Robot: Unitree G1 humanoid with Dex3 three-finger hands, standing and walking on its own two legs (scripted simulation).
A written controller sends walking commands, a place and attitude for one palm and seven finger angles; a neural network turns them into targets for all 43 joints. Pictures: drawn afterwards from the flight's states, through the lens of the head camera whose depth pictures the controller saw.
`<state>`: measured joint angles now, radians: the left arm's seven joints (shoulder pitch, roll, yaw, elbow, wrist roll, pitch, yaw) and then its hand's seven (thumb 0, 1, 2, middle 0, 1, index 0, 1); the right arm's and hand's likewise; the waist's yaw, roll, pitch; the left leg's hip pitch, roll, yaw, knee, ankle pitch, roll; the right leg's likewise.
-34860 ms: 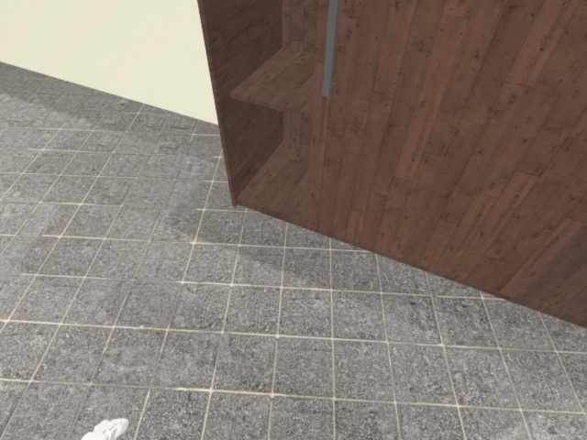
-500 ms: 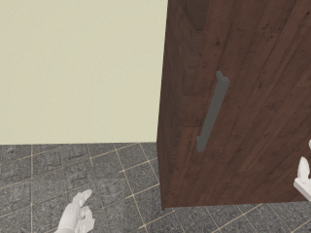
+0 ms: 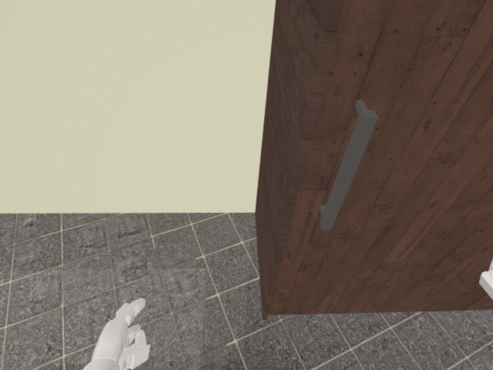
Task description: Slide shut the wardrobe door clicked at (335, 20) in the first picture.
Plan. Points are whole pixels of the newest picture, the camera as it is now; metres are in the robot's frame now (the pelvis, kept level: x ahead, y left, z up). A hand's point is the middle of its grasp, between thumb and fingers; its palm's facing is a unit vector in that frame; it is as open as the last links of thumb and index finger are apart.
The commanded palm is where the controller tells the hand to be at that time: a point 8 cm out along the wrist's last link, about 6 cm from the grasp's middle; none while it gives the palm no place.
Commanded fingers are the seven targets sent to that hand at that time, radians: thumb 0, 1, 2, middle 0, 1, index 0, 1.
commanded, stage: step back with the hand held close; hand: right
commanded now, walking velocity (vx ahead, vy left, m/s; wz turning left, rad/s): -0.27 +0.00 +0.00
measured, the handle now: (340, 173) +0.45 -0.18 +0.08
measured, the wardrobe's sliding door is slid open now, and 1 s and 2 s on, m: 0.00 0.00 0.00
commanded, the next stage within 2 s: stop stepping back and stand still in 1.28 s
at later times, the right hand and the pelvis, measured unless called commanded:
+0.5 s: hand out of the picture +0.16 -0.30 +0.15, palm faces +0.42 +0.77 -0.48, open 7.4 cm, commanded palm +0.10 -0.33 +0.17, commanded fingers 0.00 -0.90 -0.90 0.20 0.30 0.20 0.30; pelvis -0.04 -0.03 -0.02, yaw +1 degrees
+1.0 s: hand out of the picture +0.11 -0.32 +0.16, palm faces +0.39 +0.84 -0.38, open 7.4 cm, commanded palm +0.04 -0.35 +0.17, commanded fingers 0.00 -0.90 -0.90 0.20 0.30 0.20 0.30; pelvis -0.11 -0.06 +0.00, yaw +2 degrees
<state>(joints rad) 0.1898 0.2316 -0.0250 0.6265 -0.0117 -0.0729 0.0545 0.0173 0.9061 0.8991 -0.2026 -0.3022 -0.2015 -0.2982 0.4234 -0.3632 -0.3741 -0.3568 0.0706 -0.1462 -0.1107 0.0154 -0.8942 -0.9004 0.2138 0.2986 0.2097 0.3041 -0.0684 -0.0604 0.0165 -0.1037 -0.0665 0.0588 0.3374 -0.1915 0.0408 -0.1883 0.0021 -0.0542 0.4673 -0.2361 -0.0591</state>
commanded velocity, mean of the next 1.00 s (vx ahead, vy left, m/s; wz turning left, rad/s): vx -0.32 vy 0.00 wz -0.03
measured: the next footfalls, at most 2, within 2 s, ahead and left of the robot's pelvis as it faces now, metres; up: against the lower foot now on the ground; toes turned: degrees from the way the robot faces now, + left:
left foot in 1.10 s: -0.21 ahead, +0.10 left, +0.00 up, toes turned +4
right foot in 1.26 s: -0.05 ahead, -0.11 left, +0.00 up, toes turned +6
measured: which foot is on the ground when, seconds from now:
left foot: down 0.00-0.70, up 0.72-1.00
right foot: down 0.00-1.00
